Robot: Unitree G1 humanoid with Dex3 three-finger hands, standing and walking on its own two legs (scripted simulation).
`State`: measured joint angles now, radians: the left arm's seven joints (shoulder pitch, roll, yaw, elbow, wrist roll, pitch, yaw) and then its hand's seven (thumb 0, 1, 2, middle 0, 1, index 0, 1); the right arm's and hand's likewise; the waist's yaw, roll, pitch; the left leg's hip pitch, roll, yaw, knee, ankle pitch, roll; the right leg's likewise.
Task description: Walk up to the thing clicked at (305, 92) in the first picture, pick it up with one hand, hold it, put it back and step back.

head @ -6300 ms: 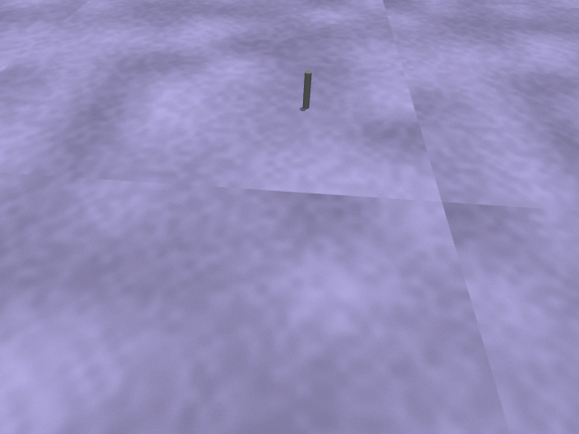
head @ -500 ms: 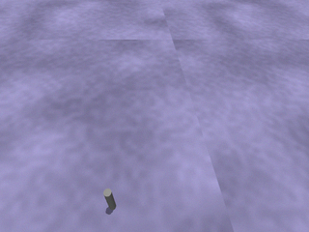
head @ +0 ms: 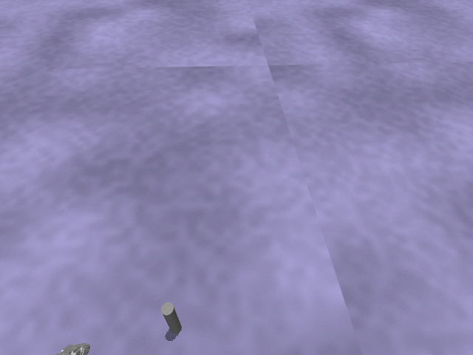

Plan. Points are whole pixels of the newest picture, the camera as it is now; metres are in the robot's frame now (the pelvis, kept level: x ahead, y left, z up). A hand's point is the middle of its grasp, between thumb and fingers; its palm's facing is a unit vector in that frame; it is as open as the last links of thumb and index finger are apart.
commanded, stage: walk up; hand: left
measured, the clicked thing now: (172, 319) +0.36 +0.22 -0.66
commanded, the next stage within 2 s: stand in 0.78 s
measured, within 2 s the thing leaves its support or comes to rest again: neither
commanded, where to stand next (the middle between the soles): +0.05 +0.01 m, yaw +1 degrees
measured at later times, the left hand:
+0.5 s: hand out of the picture +0.08 +0.26 -0.15, palm faces -0.02 -0.94 -0.33, open 7.4 cm
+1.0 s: hand out of the picture +0.09 +0.26 -0.14, palm faces -0.03 -0.94 -0.33, open 7.4 cm
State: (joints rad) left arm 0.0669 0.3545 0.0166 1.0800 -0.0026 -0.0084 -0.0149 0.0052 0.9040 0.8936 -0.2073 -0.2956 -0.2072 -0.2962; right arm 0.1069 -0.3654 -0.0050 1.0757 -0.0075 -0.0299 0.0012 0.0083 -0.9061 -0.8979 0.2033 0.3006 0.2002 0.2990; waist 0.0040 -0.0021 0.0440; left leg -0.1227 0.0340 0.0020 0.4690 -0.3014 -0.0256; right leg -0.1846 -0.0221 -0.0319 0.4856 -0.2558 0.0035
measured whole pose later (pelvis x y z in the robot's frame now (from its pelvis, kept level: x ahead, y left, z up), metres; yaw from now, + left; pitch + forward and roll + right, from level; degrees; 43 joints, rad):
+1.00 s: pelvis -0.01 +0.01 +0.01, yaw -1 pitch -3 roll +0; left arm 0.07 0.35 0.00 1.13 0.00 -0.01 -0.01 0.01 0.90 0.89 -0.21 -0.30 -0.21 -0.30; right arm 0.08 -0.35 0.00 1.12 0.00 -0.01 0.00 0.01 -0.91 -0.90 0.20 0.30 0.20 0.30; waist -0.01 0.00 0.06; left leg -0.06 0.03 0.03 0.31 -0.20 -0.02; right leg -0.13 -0.03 -0.01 0.33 -0.15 0.02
